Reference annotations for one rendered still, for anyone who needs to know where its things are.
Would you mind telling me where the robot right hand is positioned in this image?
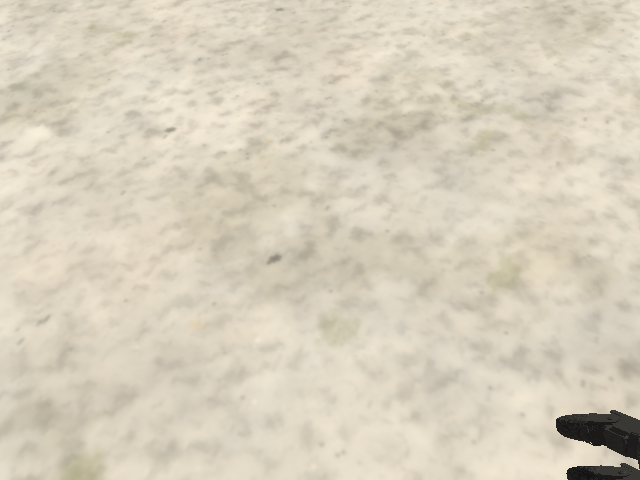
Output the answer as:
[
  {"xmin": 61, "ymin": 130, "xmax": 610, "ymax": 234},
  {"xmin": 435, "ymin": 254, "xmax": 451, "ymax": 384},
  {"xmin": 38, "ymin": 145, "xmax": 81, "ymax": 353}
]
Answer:
[{"xmin": 556, "ymin": 410, "xmax": 640, "ymax": 480}]

